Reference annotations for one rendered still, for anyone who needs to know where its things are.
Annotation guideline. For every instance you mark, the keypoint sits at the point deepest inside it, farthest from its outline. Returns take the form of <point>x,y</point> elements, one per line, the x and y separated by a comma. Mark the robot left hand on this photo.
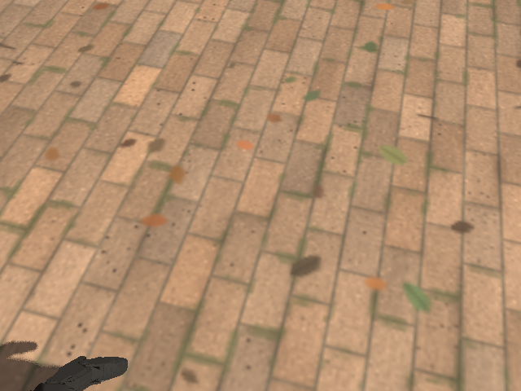
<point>81,373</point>

